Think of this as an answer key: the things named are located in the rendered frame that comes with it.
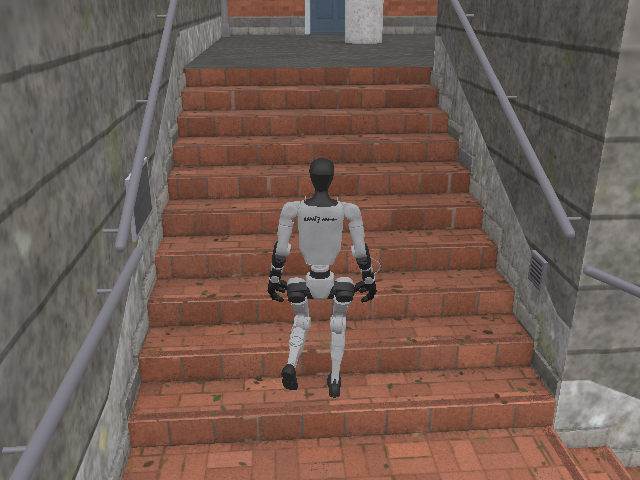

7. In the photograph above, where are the stairs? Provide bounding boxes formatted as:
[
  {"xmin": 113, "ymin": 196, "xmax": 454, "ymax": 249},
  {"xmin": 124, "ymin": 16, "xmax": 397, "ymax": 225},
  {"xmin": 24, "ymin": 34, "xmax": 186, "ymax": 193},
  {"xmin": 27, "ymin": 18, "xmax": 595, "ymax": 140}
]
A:
[
  {"xmin": 128, "ymin": 67, "xmax": 556, "ymax": 448},
  {"xmin": 567, "ymin": 446, "xmax": 640, "ymax": 480}
]

